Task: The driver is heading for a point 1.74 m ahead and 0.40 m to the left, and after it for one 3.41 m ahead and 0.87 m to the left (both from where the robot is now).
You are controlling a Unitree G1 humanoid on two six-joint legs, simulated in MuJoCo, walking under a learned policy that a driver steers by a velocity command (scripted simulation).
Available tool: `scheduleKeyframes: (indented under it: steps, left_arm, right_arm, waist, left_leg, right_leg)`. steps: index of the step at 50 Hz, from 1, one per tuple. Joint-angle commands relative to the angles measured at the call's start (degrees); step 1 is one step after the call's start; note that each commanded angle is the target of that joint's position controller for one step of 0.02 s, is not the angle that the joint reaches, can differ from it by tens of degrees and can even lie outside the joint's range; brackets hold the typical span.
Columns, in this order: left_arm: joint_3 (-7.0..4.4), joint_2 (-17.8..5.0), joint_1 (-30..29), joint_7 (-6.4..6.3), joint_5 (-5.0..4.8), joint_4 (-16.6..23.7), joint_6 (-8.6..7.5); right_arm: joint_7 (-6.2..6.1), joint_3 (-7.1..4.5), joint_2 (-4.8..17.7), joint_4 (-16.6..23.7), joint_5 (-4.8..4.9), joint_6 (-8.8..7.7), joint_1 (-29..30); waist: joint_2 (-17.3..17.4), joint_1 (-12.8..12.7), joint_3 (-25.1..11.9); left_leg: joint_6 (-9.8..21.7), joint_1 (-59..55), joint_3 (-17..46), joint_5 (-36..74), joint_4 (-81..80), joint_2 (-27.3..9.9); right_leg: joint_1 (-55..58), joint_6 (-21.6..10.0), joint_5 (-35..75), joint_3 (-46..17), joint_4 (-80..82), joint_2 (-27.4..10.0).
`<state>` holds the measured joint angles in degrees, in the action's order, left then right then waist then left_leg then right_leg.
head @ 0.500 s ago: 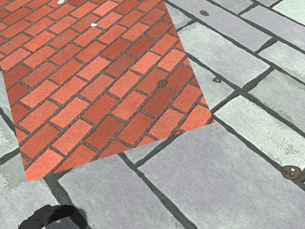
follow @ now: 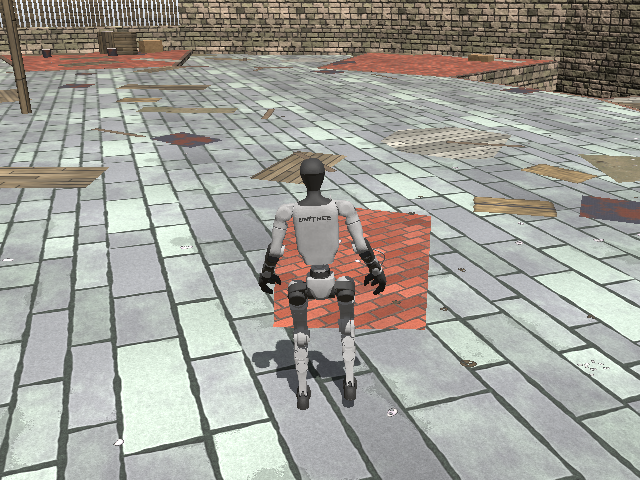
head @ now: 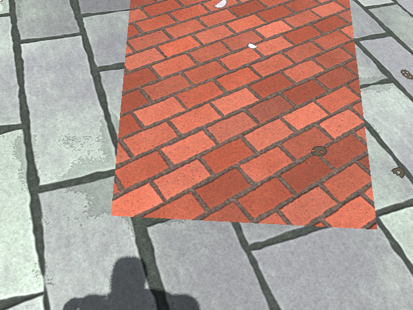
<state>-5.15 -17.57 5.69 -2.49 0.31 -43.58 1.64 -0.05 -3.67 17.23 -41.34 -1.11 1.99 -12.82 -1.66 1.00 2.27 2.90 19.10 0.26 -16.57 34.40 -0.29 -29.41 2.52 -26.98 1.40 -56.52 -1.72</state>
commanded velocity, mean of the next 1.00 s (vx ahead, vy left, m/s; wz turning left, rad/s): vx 0.01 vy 0.00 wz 0.48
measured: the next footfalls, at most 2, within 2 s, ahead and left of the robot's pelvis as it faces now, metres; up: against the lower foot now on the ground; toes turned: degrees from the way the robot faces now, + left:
right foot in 0.40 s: +0.09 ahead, -0.13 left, +0.00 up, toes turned +20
left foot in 0.80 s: -0.01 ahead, +0.12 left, +0.00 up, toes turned +27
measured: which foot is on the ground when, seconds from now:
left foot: down 0.00-0.40, up 0.42-0.78, down 0.80-1.00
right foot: up 0.00-0.38, down 0.40-0.82, up 0.84-1.00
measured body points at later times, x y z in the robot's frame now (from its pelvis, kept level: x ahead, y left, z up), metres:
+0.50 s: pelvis +0.02 -0.03 +0.01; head +0.06 -0.04 +0.45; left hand +0.08 +0.29 -0.08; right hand +0.26 -0.27 -0.09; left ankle -0.02 +0.08 -0.68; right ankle +0.05 -0.14 -0.73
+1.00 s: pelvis +0.00 +0.02 +0.01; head +0.01 +0.05 +0.46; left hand -0.04 +0.33 -0.12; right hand +0.27 -0.13 -0.07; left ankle -0.04 +0.11 -0.73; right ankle +0.04 -0.13 -0.68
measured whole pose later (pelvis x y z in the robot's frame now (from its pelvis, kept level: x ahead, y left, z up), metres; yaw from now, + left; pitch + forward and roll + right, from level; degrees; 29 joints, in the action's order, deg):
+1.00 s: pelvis +0.00 +0.02 +0.01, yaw +28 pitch +1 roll -1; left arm -4.1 -19.1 9.1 -1.3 -0.2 -46.6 1.9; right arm -0.2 -1.6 14.2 -36.5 -0.9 0.5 -8.2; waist -2.6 -0.9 3.1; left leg 2.4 13.7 0.9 -12.9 26.1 1.5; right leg -23.2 5.0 -25.8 -0.4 -53.8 -3.2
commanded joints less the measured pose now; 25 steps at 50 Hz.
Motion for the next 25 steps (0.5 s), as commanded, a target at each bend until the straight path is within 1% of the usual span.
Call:
scheduleKeyframes:
  steps: [1, 2, 3, 5, 8, 11, 13, 15, 17, 18, 19, 20, 21, 22, 23, 24, 25]
  left_arm:
    - [-2.05, -6.1, -1.8, -1.18, 0.59, 3.6, -0.51]
    - [-2.07, -5.8, -1.2, -1.02, 0.47, 3.5, -0.75]
    - [-1.99, -5.3, -0.8, -0.86, 0.13, 3.4, -1.04]
    - [-1.56, -4.1, -1.5, -0.72, -0.29, 3.5, -1.47]
    - [-0.98, -3.3, -3.2, -0.24, -0.42, 4.0, -1.86]
    - [-0.85, -3.7, -3.4, 0.49, -0.7, 4.0, -2.26]
    - [-0.91, -4.3, -2.8, 0.95, -0.95, 3.8, -2.68]
    - [-0.98, -4.7, -2.0, 1.44, -1.13, 3.7, -3.19]
    - [-1.1, -5.0, -0.2, 1.97, -1.24, 3.4, -3.73]
    - [-1.25, -5.0, 1.7, 2.22, -1.2, 2.8, -3.96]
    - [-1.66, -6.0, 3.6, 2.26, -0.95, 2.1, -4.05]
    - [-2.4, -9.4, 4.7, 1.95, -0.04, 2.3, -3.76]
    - [-3.04, -13.7, 2.7, 1.71, 1.2, 2.6, -3.01]
    - [-2.35, -10.4, 1.7, 1.68, 1.9, 3.8, -3.2]
    - [-1.34, -7.3, -0.9, 1.37, 1.43, 4.8, -3.27]
    - [-0.93, -5.9, -3.2, 1.14, 0.73, 5.1, -3.11]
    - [-0.62, -5.2, -3.6, 0.9, -0.05, 5.3, -3.01]
  right_arm:
    - [-1.02, -2.26, 9.7, 5.2, 1.39, -1.84, 4.1]
    - [-1.38, -1.85, 8.8, 5.4, 1.31, -1.71, 3.8]
    - [-1.66, -1.72, 8.5, 5.5, 1.16, -1.64, 3.1]
    - [-2.11, -1.93, 8.8, 5.6, 1.37, -1.54, 1.5]
    - [-2.59, -2.55, 10.1, 6.0, 1.62, -0.96, 0.6]
    - [-2.32, -2.99, 11.0, 6.8, 1.48, -0.44, 1.1]
    - [-1.94, -3.13, 11.1, 7.3, 1.53, -0.14, 1.9]
    - [-1.66, -3.2, 11.0, 7.8, 1.8, 0.13, 2.8]
    - [-1.63, -3.21, 10.8, 8.3, 2.31, 0.46, 4.1]
    - [-1.76, -3.15, 10.6, 8.7, 2.76, 0.69, 5.3]
    - [-1.99, -2.93, 9.7, 9.1, 3.03, 0.84, 5.6]
    - [-1.96, -2.25, 7.2, 9.3, 2.48, 0.8, 3.6]
    - [-1.73, -2.1, 6.0, 10.4, 2.6, 0.35, 0.8]
    - [-1.68, -3.63, 11.2, 9.5, 1.52, -0.2, 0.4]
    - [-1.47, -4.69, 13.4, 8.3, 1.94, -0.1, -0.3]
    - [-1.54, -4.78, 12.4, 7.2, 2.06, 0.47, -1.0]
    - [-1.63, -4.52, 11.0, 6.8, 1.92, 1.02, -1.1]
  waist:
    - [9.9, -1.3, -4.4]
    - [9.7, -1.5, -5.7]
    - [9.2, -1.5, -7.0]
    - [8.6, -0.7, -7.7]
    - [9.4, 0.4, -7.5]
    - [10.6, 0.8, -6.6]
    - [10.9, 0.8, -6.7]
    - [11.2, 0.6, -7.2]
    - [11.2, -0.4, -7.8]
    - [10.8, -1.9, -8.1]
    - [9.8, -2.6, -8.4]
    - [2.3, -1.5, -10.0]
    - [-13.3, 1.9, -7.1]
    - [-10.9, 0.3, -6.7]
    - [-6.9, 1.2, -5.9]
    - [-5.4, 2.0, -4.7]
    - [-5.4, 1.3, -4.0]
  left_leg:
    - [8.7, -8.1, 18.7, 16.0, -16.7, -13.3]
    - [8.6, -8.5, 17.8, 18.7, -16.2, -12.2]
    - [8.7, -10.1, 17.3, 20.6, -15.7, -11.7]
    - [8.9, -13.5, 17.7, 22.3, -14.8, -11.3]
    - [9.2, -14.9, 19.8, 19.0, -14.1, -10.7]
    - [10.0, -11.7, 22.7, 16.5, -14.0, -10.4]
    - [10.4, -10.5, 25.1, 18.2, -13.4, -10.1]
    - [10.2, -11.1, 27.6, 21.4, -12.3, -9.7]
    - [9.3, -11.7, 29.4, 24.3, -10.5, -8.7]
    - [7.8, -10.7, 29.2, 23.4, -9.1, -7.2]
    - [5.5, -7.6, 28.0, 18.4, -7.3, -5.1]
    - [2.4, -0.7, 23.1, 4.7, 0.6, -1.0]
    - [-1.3, 11.9, 11.2, -17.1, 10.4, 9.0]
    - [-4.3, 14.1, 9.8, -20.9, 24.6, 5.5]
    - [-5.3, 13.8, 9.8, -17.0, 30.3, 3.9]
    - [-6.3, 14.2, 9.0, -13.6, 32.7, 3.3]
    - [-7.3, 15.9, 8.6, -10.5, 34.9, 3.1]
  right_leg:
    - [-9.2, 0.2, 4.4, -5.2, -8.9, 0.3]
    - [-7.7, 0.6, 6.1, -5.3, -9.7, 0.9]
    - [-7.3, 0.9, 7.5, -5.4, -9.1, 1.4]
    - [-7.9, 1.6, 8.8, -5.8, -4.0, 1.9]
    - [-5.9, 2.6, 9.2, -6.6, 5.6, 2.4]
    - [-0.9, 2.7, 7.6, -6.8, 11.8, 3.3]
    - [2.3, 2.3, 6.5, -6.9, 15.0, 4.0]
    - [4.8, 1.8, 5.8, -7.1, 18.7, 4.4]
    - [8.5, 0.9, 8.1, -6.9, 25.4, 4.7]
    - [12.4, 0.2, 12.9, -6.2, 32.0, 4.6]
    - [18.2, -1.0, 19.9, -6.6, 37.4, 2.4]
    - [25.5, -4.6, 24.5, -14.2, 38.4, -7.2]
    - [27.4, -13.5, 37.3, -27.1, 39.0, -17.6]
    - [24.1, -19.2, 39.5, -29.9, 39.2, -22.7]
    - [22.5, -17.9, 37.8, -24.4, 38.4, -19.7]
    - [21.9, -15.1, 34.6, -18.8, 37.8, -15.5]
    - [22.7, -13.9, 33.4, -15.8, 37.5, -13.6]
Keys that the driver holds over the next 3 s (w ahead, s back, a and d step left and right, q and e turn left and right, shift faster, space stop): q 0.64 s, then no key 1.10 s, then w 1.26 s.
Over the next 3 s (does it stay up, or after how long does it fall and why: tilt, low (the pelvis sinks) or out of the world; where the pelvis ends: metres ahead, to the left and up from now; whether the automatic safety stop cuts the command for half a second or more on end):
stays up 0.50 0.28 -0.01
